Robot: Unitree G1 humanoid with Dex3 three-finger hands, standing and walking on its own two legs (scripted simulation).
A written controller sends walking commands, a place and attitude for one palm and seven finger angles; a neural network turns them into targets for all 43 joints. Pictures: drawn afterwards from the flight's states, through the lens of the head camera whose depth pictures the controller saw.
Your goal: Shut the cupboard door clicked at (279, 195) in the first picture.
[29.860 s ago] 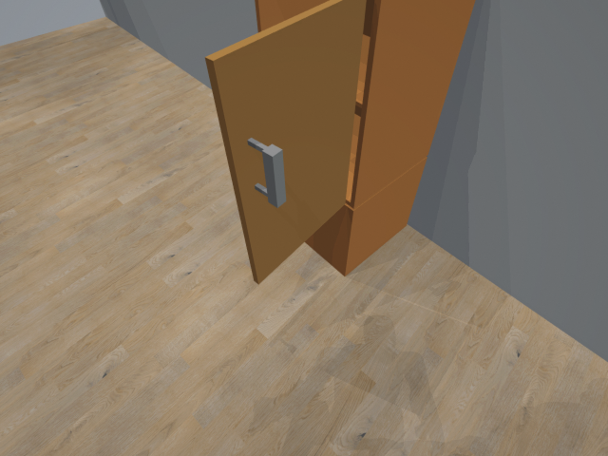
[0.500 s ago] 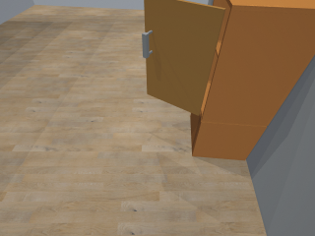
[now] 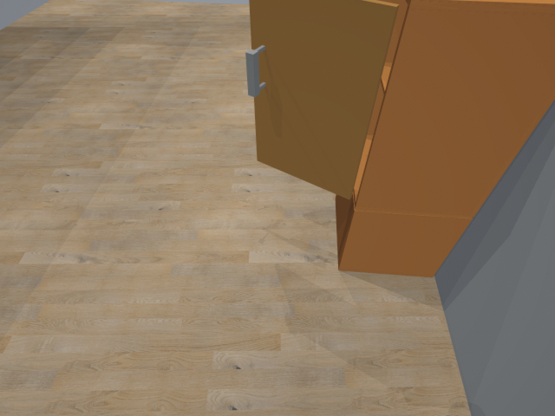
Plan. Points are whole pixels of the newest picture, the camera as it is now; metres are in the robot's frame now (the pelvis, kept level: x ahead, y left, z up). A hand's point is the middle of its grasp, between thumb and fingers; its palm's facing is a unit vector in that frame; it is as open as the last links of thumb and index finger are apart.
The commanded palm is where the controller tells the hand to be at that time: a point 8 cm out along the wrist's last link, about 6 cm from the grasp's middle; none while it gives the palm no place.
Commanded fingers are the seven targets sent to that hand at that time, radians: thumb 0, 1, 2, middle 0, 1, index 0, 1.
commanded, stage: look to check the result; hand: left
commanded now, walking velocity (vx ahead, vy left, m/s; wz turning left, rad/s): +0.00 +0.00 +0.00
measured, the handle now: (257, 70) +0.99 +0.11 +0.02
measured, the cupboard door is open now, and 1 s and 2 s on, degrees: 63 63 63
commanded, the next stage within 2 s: walk to a spot facing it in 0.26 s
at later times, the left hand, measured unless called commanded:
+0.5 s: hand out of the picture +0.05 +0.20 -0.17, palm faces +0.02 -0.96 -0.27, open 7.4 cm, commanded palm none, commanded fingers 0.00 0.90 0.90 -0.20 -0.30 -0.20 -0.30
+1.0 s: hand out of the picture +0.03 +0.26 -0.18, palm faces +0.30 -0.92 -0.25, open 7.4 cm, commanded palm none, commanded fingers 0.00 0.90 0.90 -0.20 -0.30 -0.20 -0.30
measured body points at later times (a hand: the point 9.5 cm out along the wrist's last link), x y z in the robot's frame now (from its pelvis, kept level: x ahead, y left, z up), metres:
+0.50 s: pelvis +0.02 -0.01 +0.00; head +0.03 -0.01 +0.45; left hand +0.05 +0.25 -0.15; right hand +0.06 -0.27 -0.15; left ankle +0.04 +0.09 -0.75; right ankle -0.01 -0.11 -0.75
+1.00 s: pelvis +0.01 +0.03 -0.01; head +0.07 +0.07 +0.44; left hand +0.02 +0.31 -0.16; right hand +0.13 -0.20 -0.15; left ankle +0.03 +0.12 -0.75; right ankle +0.02 -0.14 -0.67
